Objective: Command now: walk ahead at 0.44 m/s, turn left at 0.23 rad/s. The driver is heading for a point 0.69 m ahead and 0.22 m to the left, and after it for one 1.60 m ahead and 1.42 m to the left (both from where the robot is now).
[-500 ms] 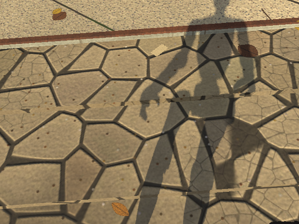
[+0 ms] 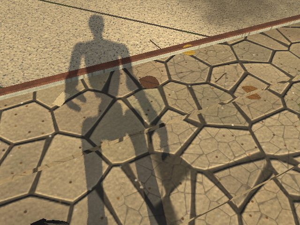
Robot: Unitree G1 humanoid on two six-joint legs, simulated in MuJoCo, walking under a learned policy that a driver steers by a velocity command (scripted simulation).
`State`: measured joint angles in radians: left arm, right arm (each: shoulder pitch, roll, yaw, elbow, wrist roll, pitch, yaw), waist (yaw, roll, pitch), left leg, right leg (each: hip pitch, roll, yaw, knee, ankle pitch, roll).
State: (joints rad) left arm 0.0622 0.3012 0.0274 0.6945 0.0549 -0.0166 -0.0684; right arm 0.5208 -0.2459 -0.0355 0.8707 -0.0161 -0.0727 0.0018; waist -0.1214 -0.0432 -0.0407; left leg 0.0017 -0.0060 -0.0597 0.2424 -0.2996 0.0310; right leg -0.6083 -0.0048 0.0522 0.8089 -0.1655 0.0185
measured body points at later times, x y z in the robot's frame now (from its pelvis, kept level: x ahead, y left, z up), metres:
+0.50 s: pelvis +0.15 +0.00 -0.01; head +0.18 +0.03 +0.43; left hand +0.16 +0.29 -0.13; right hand +0.41 -0.19 -0.10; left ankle +0.18 +0.12 -0.72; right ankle +0.15 -0.12 -0.75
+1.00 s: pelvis +0.21 +0.02 -0.02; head +0.23 +0.01 +0.43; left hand +0.13 +0.28 -0.13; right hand +0.48 -0.08 -0.13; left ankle +0.18 +0.12 -0.74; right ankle +0.27 -0.06 -0.75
